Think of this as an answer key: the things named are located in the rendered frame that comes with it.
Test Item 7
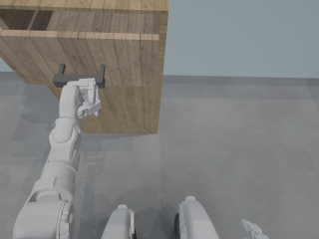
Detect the robot left hand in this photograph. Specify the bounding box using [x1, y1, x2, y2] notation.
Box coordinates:
[59, 78, 102, 122]

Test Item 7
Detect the cabinet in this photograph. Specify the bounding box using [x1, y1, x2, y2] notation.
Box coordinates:
[0, 0, 168, 133]

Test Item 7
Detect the robot right hand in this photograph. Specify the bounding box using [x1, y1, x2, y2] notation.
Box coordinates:
[240, 219, 269, 239]

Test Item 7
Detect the drawer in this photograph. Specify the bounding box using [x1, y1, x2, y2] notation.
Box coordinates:
[0, 10, 160, 87]

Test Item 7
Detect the robot left upper arm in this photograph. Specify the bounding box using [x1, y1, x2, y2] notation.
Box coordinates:
[12, 199, 76, 239]

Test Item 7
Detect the robot left forearm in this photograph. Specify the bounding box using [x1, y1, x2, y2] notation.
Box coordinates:
[13, 118, 82, 239]

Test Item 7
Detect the handle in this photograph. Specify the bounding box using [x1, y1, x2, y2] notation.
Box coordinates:
[52, 63, 106, 89]

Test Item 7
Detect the robot left thigh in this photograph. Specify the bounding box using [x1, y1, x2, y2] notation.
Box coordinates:
[101, 208, 135, 239]

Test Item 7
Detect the right robot shin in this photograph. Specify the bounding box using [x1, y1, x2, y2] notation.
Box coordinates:
[179, 196, 195, 239]

